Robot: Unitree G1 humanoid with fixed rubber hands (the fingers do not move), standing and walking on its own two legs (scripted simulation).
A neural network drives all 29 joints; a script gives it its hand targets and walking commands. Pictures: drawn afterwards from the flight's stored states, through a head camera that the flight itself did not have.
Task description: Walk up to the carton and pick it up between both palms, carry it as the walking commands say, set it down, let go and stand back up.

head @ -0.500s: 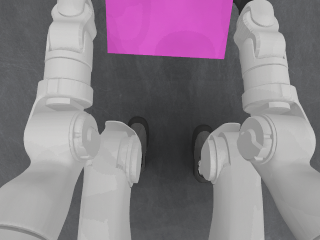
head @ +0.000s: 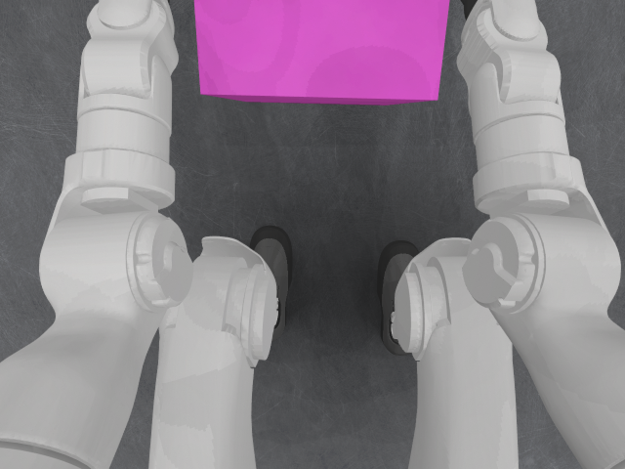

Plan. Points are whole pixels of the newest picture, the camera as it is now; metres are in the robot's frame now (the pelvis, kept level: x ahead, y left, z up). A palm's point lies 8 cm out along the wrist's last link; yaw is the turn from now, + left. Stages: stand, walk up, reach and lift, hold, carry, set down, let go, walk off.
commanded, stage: set down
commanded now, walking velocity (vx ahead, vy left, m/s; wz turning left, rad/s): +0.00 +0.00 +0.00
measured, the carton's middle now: (319, 6) +0.55 +0.01 -0.26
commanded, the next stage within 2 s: none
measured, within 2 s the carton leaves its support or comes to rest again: neither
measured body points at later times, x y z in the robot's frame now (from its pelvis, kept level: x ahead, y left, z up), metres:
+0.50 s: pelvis +0.00 +0.00 +0.00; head +0.38 +0.00 +0.23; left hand +0.55 +0.16 -0.19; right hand +0.54 -0.17 -0.21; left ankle +0.12 +0.10 -0.35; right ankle +0.09 -0.13 -0.35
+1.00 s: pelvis -0.03 +0.00 +0.01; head +0.35 +0.00 +0.24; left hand +0.54 +0.19 -0.15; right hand +0.54 -0.19 -0.14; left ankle +0.12 +0.10 -0.35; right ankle +0.09 -0.13 -0.35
